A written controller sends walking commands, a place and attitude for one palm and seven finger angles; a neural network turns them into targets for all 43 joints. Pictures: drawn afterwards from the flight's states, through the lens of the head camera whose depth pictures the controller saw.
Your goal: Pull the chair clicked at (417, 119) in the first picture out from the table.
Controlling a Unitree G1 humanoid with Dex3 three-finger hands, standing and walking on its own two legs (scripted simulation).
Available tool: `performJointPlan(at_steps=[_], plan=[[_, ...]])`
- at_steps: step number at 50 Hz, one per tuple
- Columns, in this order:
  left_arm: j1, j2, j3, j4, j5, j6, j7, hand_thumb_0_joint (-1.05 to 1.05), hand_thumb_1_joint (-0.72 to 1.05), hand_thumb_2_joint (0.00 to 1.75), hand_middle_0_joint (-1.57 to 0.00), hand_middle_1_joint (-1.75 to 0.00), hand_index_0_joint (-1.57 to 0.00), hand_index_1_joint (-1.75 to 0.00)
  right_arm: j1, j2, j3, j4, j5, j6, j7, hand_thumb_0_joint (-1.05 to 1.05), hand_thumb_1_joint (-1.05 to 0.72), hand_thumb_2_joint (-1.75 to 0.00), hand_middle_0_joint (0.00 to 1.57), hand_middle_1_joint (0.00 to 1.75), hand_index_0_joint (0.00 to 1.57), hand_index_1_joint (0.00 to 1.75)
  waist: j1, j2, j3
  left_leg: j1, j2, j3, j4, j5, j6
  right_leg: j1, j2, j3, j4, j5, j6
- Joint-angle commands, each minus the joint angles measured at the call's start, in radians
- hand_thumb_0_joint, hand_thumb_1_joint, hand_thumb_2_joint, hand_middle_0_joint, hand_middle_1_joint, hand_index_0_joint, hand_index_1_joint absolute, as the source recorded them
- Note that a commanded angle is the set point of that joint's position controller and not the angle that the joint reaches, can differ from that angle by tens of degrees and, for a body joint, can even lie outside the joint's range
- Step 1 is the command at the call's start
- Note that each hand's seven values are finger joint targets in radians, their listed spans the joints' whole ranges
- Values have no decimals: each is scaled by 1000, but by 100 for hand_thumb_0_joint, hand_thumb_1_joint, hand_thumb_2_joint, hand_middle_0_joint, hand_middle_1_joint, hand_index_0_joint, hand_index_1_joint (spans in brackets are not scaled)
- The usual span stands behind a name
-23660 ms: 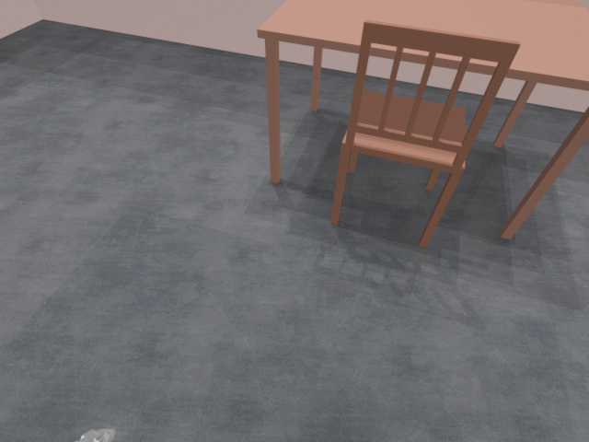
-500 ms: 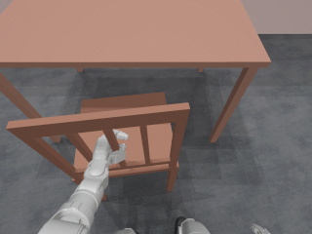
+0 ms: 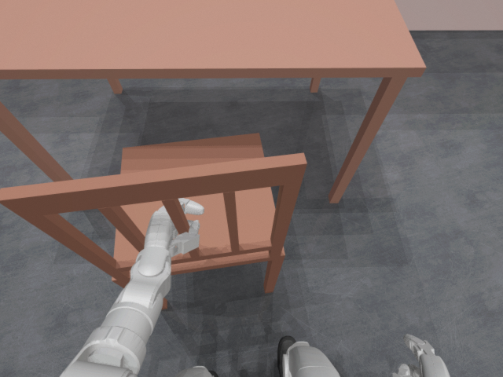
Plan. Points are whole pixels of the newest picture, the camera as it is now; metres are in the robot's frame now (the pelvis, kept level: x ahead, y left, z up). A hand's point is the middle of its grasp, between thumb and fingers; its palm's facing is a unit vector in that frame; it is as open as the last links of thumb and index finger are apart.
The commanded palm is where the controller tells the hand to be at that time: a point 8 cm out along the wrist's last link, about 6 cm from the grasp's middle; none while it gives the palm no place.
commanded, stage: step backward, pulling the chair out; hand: left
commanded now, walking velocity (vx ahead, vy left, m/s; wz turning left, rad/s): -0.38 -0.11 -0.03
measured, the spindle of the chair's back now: (184, 229) +0.37 +0.12 -0.08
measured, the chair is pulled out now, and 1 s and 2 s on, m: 0.24 0.45 0.62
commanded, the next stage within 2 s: stop walking, hand still on the chair in 1.22 s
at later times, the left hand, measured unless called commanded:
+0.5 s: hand (188, 288) +0.26 +0.10 -0.06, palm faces -0.08 -0.98 -0.16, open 5.0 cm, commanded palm +0.23 +0.16 -0.06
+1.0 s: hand (179, 376) +0.13 +0.11 -0.06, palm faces -0.10 -0.98 -0.15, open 5.0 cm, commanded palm +0.12 +0.16 -0.06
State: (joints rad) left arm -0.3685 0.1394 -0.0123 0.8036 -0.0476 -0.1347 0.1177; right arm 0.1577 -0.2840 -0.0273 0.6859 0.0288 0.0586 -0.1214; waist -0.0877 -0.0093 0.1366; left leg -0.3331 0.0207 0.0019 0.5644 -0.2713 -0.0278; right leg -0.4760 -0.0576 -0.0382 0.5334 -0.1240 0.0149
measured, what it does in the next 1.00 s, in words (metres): walks backwards: right foot, then right foot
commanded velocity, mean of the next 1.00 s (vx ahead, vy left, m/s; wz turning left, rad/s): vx -0.38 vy -0.05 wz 0.04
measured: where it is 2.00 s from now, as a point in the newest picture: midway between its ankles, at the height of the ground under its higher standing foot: outside the picture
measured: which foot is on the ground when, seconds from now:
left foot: down 0.00-0.70, up 0.72-0.88, down 0.90-1.00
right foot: down 0.00-0.02, up 0.04-0.10, down 0.12-0.48, up 0.50-0.56, down 0.58-0.94, up 0.96-1.00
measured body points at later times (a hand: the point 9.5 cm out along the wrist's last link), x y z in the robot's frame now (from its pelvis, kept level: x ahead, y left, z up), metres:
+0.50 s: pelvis -0.09 +0.01 +0.00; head +0.00 +0.00 +0.44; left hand +0.26 +0.16 -0.05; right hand +0.01 -0.27 -0.12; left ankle -0.08 +0.14 -0.73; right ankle -0.02 -0.12 -0.73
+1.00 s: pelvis -0.20 +0.02 +0.00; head -0.13 +0.02 +0.45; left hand +0.13 +0.16 -0.05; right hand -0.11 -0.26 -0.11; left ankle -0.18 +0.14 -0.73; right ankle -0.14 -0.11 -0.71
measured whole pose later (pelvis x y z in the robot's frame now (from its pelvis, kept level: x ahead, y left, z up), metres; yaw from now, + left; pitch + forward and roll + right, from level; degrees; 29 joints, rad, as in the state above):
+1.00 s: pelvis -0.20 +0.02 +0.00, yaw -3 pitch +2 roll +0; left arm -0.34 0.14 -0.04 0.83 -0.04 -0.14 0.10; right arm 0.19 -0.25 -0.02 0.69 0.00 0.04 -0.11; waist -0.06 -0.01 0.13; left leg -0.34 0.03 0.01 0.56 -0.25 -0.01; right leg -0.46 -0.03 -0.03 0.66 -0.30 0.01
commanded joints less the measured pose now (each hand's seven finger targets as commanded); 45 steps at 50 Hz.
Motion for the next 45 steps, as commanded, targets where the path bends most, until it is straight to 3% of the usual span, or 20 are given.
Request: performJointPlan(at_steps=[1,3,5,8,9,12,14,18,20,24,26,29,31,32,34,35,36,37,42,45], plan=[[-221,80,-33,-277,33,-79,-18,0,90,90,-50,-145,-50,-145,-5,-77,-22,-145,-29,-15,-3,0,-90,-90,20,30,20,30,57,280,-418,44,262,-138,-186,446,96,265,-4,17,198,-39,-5],[-220,75,-25,-247,36,-82,-15,0,90,90,-50,-145,-50,-145,21,-75,-31,-121,-36,-25,10,0,-90,-90,20,30,20,30,60,274,-376,121,299,-164,-142,608,124,166,16,23,204,-220,-20],[-251,57,-37,-203,46,-103,-15,0,90,90,-50,-145,-50,-145,64,-76,-38,-86,-37,-46,26,0,-90,-90,20,30,20,30,44,208,-397,283,289,-145,-32,855,110,143,9,32,81,-65,-29],[-294,110,-9,-141,71,-134,-15,0,90,90,-50,-145,-50,-145,89,-82,-42,-51,-38,-53,30,0,-90,-90,20,30,20,30,22,182,-445,308,241,-89,37,856,58,240,-20,59,-44,276,-34],[-286,142,17,-122,62,-141,-11,0,90,90,-50,-145,-50,-145,94,-80,-47,-55,-28,-49,25,0,-90,-90,20,30,20,30,18,118,-496,261,205,-46,57,754,30,334,-55,80,-48,501,-42],[-199,203,65,-28,43,-138,-7,0,90,90,-50,-145,-50,-145,47,-73,-48,-69,-7,-53,0,0,-90,-90,20,30,20,30,53,-106,-495,-36,34,-19,256,-176,-25,447,-277,260,-86,812,-155],[-199,192,68,-23,48,-114,-6,0,90,90,-50,-145,-50,-145,12,-67,-28,-69,-13,-59,0,0,-90,-90,20,30,20,30,66,-103,-466,-94,24,-96,319,-262,-20,408,-327,249,-88,686,-182],[-129,157,60,-72,36,-87,-6,0,90,90,-50,-145,-50,-145,21,-69,-9,-68,-15,-56,-7,0,-90,-90,20,30,20,30,56,-136,-479,-7,38,-53,30,-109,-17,432,-230,133,-49,586,-110],[-136,126,18,-147,25,-84,-9,0,90,90,-50,-145,-50,-145,25,-88,-19,-90,-13,-49,-14,0,-90,-90,20,30,20,30,45,-95,-475,65,101,-65,-131,171,17,388,-149,92,-20,430,-50],[-187,88,-20,-264,38,-99,-18,0,90,90,-50,-145,-50,-145,-27,-77,-18,-141,-37,-26,3,0,-90,-90,20,30,20,30,63,313,-391,-16,288,-191,-220,403,123,290,6,16,212,-122,-8],[-176,61,-27,-235,39,-102,-18,0,90,90,-50,-145,-50,-145,10,-70,-27,-114,-39,-39,21,0,-90,-90,20,30,20,30,67,281,-369,107,314,-196,-127,636,146,191,14,28,173,-245,-29],[-238,72,-26,-200,59,-127,-19,0,90,90,-50,-145,-50,-145,68,-80,-38,-69,-38,-59,37,0,-90,-90,20,30,20,30,35,190,-438,321,284,-162,0,899,106,197,9,40,-16,-2,-30],[-256,110,-7,-179,74,-147,-17,0,90,90,-50,-145,-50,-145,88,-78,-39,-56,-36,-58,40,0,-90,-90,20,30,20,30,20,213,-483,335,248,-113,30,882,75,265,-9,54,-80,225,-31],[-236,142,19,-150,62,-147,-15,0,90,90,-50,-145,-50,-145,95,-86,-48,-52,-26,-55,32,0,-90,-90,20,30,20,30,20,127,-514,287,225,-83,46,797,50,344,-28,60,-78,389,-38],[-224,176,39,-124,47,-155,-15,0,90,90,-50,-145,-50,-145,65,-69,-51,-76,-10,-52,15,0,-90,-90,20,30,20,30,21,-49,-508,97,113,0,122,226,-6,430,-164,169,-82,617,-84],[-212,195,50,-107,45,-151,-13,0,90,90,-50,-145,-50,-145,28,-65,-44,-86,-7,-56,7,0,-90,-90,20,30,20,30,40,-102,-477,7,47,0,214,-126,-16,398,-244,225,-129,622,-112],[-195,206,61,-82,45,-139,-10,0,90,90,-50,-145,-50,-145,-2,-69,-39,-86,-9,-57,2,0,-90,-90,20,30,20,30,64,-111,-459,-42,19,-42,305,-234,-12,356,-293,251,-156,512,-135],[-154,206,64,-60,43,-118,-6,0,90,90,-50,-145,-50,-145,-2,-79,-35,-75,-15,-61,-1,0,-90,-90,20,30,20,30,69,-74,-438,-56,13,-80,330,-246,-14,340,-311,256,-155,484,-173],[-113,161,49,-65,29,-74,-5,0,90,90,-50,-145,-50,-145,15,-78,-6,-63,-12,-63,-7,0,-90,-90,20,30,20,30,60,-131,-418,5,29,-61,58,-131,-10,378,-237,143,-104,436,-118],[-151,101,-14,-144,21,-74,-14,0,90,90,-50,-145,-50,-145,29,-117,-24,-96,-19,-52,-14,0,-90,-90,20,30,20,30,56,32,-395,81,184,-165,-192,291,70,296,-46,48,-10,140,-8]])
